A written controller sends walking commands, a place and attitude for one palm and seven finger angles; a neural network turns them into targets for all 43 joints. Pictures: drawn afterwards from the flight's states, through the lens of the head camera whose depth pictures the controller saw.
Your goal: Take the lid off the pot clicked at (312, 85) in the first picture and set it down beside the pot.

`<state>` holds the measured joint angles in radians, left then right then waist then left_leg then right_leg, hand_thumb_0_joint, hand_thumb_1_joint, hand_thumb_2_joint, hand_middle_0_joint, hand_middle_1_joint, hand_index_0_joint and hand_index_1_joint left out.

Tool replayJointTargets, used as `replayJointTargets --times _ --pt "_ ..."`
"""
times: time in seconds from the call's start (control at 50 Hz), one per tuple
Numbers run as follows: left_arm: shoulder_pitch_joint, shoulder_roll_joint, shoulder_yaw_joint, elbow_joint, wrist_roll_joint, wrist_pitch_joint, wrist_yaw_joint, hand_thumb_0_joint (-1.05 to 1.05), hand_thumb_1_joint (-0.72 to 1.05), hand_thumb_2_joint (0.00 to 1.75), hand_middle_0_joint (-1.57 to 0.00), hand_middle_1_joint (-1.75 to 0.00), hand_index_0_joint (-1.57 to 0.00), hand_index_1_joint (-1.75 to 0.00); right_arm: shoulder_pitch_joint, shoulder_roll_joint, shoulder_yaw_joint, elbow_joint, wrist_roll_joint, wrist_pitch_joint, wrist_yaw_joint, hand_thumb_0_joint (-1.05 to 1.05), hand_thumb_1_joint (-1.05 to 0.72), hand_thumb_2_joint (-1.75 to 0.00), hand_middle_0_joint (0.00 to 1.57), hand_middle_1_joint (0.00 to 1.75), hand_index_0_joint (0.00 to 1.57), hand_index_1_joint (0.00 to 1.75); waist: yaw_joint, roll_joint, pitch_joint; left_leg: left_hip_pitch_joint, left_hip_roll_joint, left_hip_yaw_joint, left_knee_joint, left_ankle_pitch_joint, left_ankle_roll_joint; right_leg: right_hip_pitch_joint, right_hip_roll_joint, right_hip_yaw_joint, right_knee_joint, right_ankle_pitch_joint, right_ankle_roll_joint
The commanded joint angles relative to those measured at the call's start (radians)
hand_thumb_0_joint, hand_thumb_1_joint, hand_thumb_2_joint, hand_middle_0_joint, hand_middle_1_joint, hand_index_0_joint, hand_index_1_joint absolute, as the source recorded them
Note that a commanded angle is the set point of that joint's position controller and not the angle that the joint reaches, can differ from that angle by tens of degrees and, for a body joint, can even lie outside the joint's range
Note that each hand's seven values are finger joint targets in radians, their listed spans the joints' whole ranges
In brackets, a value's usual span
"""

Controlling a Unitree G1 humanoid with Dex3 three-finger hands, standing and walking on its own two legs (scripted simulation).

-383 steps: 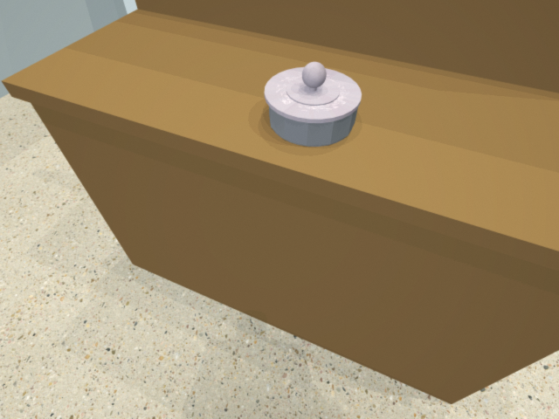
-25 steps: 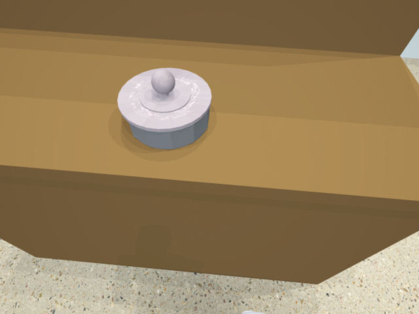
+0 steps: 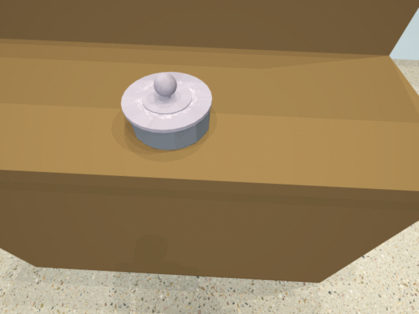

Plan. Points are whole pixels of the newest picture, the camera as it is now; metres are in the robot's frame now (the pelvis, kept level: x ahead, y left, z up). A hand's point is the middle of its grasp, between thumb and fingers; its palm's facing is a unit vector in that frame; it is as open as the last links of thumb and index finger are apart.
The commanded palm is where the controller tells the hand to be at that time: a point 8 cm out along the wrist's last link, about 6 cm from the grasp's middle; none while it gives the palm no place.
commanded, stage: come to a stop and stand still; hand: left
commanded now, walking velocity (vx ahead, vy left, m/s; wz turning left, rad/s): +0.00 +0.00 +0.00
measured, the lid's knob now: (165, 84) +0.49 +0.11 +0.18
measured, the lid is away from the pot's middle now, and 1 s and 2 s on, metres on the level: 0.00 0.00 0.00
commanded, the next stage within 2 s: look again from close up in 0.40 s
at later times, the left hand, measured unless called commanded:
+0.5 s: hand out of the picture +0.06 +0.18 -0.17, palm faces +0.01 -0.98 -0.22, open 7.4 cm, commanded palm none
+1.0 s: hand out of the picture +0.02 +0.18 -0.17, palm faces +0.01 -0.98 -0.20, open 7.4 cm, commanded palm none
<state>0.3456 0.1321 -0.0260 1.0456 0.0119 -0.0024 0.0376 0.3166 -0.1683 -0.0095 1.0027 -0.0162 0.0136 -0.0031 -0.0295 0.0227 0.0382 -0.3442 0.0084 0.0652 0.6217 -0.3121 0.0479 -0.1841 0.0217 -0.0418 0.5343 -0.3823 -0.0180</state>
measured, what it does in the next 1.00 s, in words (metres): stands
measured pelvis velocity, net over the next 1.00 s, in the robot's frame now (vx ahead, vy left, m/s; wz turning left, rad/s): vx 0.01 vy -0.01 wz -0.01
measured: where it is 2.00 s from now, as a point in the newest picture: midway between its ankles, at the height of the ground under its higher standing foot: outside the picture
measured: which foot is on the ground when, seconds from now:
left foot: down 0.00-1.00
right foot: down 0.00-1.00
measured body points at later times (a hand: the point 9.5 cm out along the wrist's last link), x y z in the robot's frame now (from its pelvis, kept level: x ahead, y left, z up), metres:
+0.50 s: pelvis +0.02 -0.01 +0.00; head +0.03 +0.00 +0.45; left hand +0.06 +0.23 -0.15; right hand +0.08 -0.24 -0.14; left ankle +0.01 +0.09 -0.73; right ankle -0.06 -0.11 -0.73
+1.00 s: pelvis +0.01 -0.01 +0.01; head +0.03 +0.01 +0.46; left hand +0.02 +0.23 -0.16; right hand +0.04 -0.24 -0.14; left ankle +0.01 +0.09 -0.73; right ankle -0.06 -0.11 -0.73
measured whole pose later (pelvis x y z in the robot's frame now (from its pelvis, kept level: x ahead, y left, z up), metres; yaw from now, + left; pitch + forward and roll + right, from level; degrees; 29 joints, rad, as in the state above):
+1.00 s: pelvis +0.01 -0.01 +0.01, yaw -1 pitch +0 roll +0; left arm 0.29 0.20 0.00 1.04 0.00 0.00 0.04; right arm 0.23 -0.16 0.01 1.08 0.00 -0.01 -0.02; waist 0.01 -0.04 0.05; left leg -0.23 -0.01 0.08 0.50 -0.27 0.04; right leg -0.10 0.01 -0.03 0.46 -0.36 -0.01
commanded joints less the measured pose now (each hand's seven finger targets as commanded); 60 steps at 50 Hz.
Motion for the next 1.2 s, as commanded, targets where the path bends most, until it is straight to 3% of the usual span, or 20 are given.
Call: replayJointTargets --times 0.0,0.02,0.06,0.1,0.14,0.18,0.22,0.26,0.44,0.56,0.68,0.72,0.86,1.12,1.18 --pt "0.055 0.102 0.032 -0.04 0.002 -0.044 0.016 0.0 0.9 0.9 -0.2 -0.3 -0.2 -0.3 -0.005 -0.099 -0.014 -0.056 0.002 -0.043 -0.013 0.0 -0.9 -0.9 0.2 0.3 0.2 0.3 0.027 -0.035 -0.042 0.059 0.101 -0.145 -0.076 0.266 0.028 -0.037 -0.081 0.105 -0.067 0.208 -0.065" --pt "0.046 0.115 0.035 -0.042 -0.003 -0.044 0.015 0.0 0.9 0.9 -0.2 -0.3 -0.2 -0.3 0.006 -0.099 -0.015 -0.054 0.004 -0.045 -0.016 0.0 -0.9 -0.9 0.2 0.3 0.2 0.3 0.024 -0.064 -0.077 0.094 0.091 -0.13 -0.064 0.299 0.021 -0.012 -0.095 0.109 -0.066 0.276 -0.064" --pt "0.05 0.113 0.035 -0.041 -0.004 -0.048 0.023 0.0 0.9 0.9 -0.2 -0.3 -0.2 -0.3 0.005 -0.095 -0.013 -0.036 0.006 -0.049 -0.021 0.0 -0.9 -0.9 0.2 0.3 0.2 0.3 0.016 -0.075 -0.053 0.111 0.088 -0.107 -0.038 0.372 0.008 -0.013 -0.115 0.121 -0.059 0.443 -0.059" --pt "0.056 0.125 0.036 -0.038 -0.003 -0.046 0.026 0.0 0.9 0.9 -0.2 -0.3 -0.2 -0.3 0.001 -0.087 -0.01 -0.015 0.009 -0.047 -0.024 0.0 -0.9 -0.9 0.2 0.3 0.2 0.3 0.014 -0.089 -0.04 0.112 0.082 -0.09 -0.049 0.328 0.0 0.004 -0.127 0.126 -0.063 0.52 -0.052" --pt "0.04 0.137 0.041 -0.051 -0.005 -0.037 0.025 0.0 0.9 0.9 -0.2 -0.3 -0.2 -0.3 -0.017 -0.091 -0.012 -0.014 0.008 -0.043 -0.026 0.0 -0.9 -0.9 0.2 0.3 0.2 0.3 0.021 -0.055 -0.016 0.117 0.078 -0.095 -0.068 0.322 0.0 -0.006 -0.121 0.12 -0.062 0.469 -0.046" --pt "0.042 0.145 0.042 -0.055 -0.003 -0.034 0.027 0.0 0.9 0.9 -0.2 -0.3 -0.2 -0.3 -0.022 -0.094 -0.01 -0.008 0.008 -0.043 -0.027 0.0 -0.9 -0.9 0.2 0.3 0.2 0.3 0.021 -0.072 -0.013 0.117 0.084 -0.091 -0.076 0.334 -0.002 0.005 -0.118 0.118 -0.065 0.472 -0.042" --pt "0.028 0.157 0.046 -0.065 -0.004 -0.026 0.025 0.0 0.9 0.9 -0.2 -0.3 -0.2 -0.3 -0.027 -0.099 -0.011 -0.009 0.007 -0.044 -0.028 0.0 -0.9 -0.9 0.2 0.3 0.2 0.3 0.027 -0.021 -0.032 0.141 0.085 -0.1 -0.096 0.353 0.001 0.011 -0.11 0.112 -0.059 0.429 -0.039" --pt "0.024 0.161 0.047 -0.07 -0.003 -0.021 0.024 0.0 0.9 0.9 -0.2 -0.3 -0.2 -0.3 -0.048 -0.104 -0.012 -0.011 0.007 -0.042 -0.029 0.0 -0.9 -0.9 0.2 0.3 0.2 0.3 0.03 -0.006 -0.01 0.133 0.091 -0.105 -0.101 0.344 0.002 -0.007 -0.108 0.114 -0.073 0.368 -0.035" --pt "-0.007 0.179 0.054 -0.093 -0.002 -0.013 0.019 0.0 0.9 0.9 -0.2 -0.3 -0.2 -0.3 -0.071 -0.122 -0.016 -0.022 0.006 -0.041 -0.031 0.0 -0.9 -0.9 0.2 0.3 0.2 0.3 0.035 -0.004 -0.05 0.183 0.102 -0.113 -0.12 0.402 0.005 0.007 -0.105 0.105 -0.083 0.368 -0.022" --pt "-0.013 0.187 0.053 -0.09 -0.001 -0.012 0.017 0.0 0.9 0.9 -0.2 -0.3 -0.2 -0.3 -0.081 -0.118 -0.015 -0.018 0.008 -0.036 -0.03 0.0 -0.9 -0.9 0.2 0.3 0.2 0.3 0.034 -0.044 -0.016 0.16 0.094 -0.102 -0.131 0.338 -0.003 0.01 -0.122 0.117 -0.11 0.397 -0.019" --pt "-0.008 0.188 0.052 -0.079 -0.003 -0.012 0.014 0.0 0.9 0.9 -0.2 -0.3 -0.2 -0.3 -0.077 -0.114 -0.014 0.0 0.009 -0.037 -0.029 0.0 -0.9 -0.9 0.2 0.3 0.2 0.3 0.037 -0.014 -0.026 0.174 0.096 -0.107 -0.149 0.334 -0.002 0.014 -0.124 0.116 -0.121 0.366 -0.019" --pt "-0.009 0.188 0.052 -0.077 -0.006 -0.012 0.012 0.0 0.9 0.9 -0.2 -0.3 -0.2 -0.3 -0.07 -0.114 -0.013 0.004 0.008 -0.039 -0.029 0.0 -0.9 -0.9 0.2 0.3 0.2 0.3 0.039 -0.029 -0.039 0.181 0.098 -0.109 -0.155 0.335 0.0 0.029 -0.116 0.111 -0.122 0.356 -0.018" --pt "-0.004 0.177 0.049 -0.055 -0.004 -0.011 0.012 0.0 0.9 0.9 -0.2 -0.3 -0.2 -0.3 -0.069 -0.112 -0.013 0.025 0.01 -0.04 -0.029 0.0 -0.9 -0.9 0.2 0.3 0.2 0.3 0.039 -0.012 -0.017 0.178 0.098 -0.117 -0.173 0.331 0.001 0.017 -0.122 0.11 -0.136 0.327 -0.019" --pt "-0.002 0.163 0.049 -0.039 -0.004 -0.012 0.011 0.0 0.9 0.9 -0.2 -0.3 -0.2 -0.3 -0.055 -0.097 -0.015 0.047 0.009 -0.04 -0.029 0.0 -0.9 -0.9 0.2 0.3 0.2 0.3 0.04 -0.041 -0.01 0.173 0.098 -0.125 -0.195 0.301 0.0 0.028 -0.122 0.106 -0.158 0.298 -0.017" --pt "0.0 0.158 0.049 -0.034 -0.003 -0.012 0.011 0.0 0.9 0.9 -0.2 -0.3 -0.2 -0.3 -0.061 -0.096 -0.016 0.05 0.01 -0.04 -0.029 0.0 -0.9 -0.9 0.2 0.3 0.2 0.3 0.039 -0.012 0.0 0.174 0.097 -0.126 -0.202 0.293 -0.002 0.014 -0.13 0.107 -0.162 0.29 -0.018"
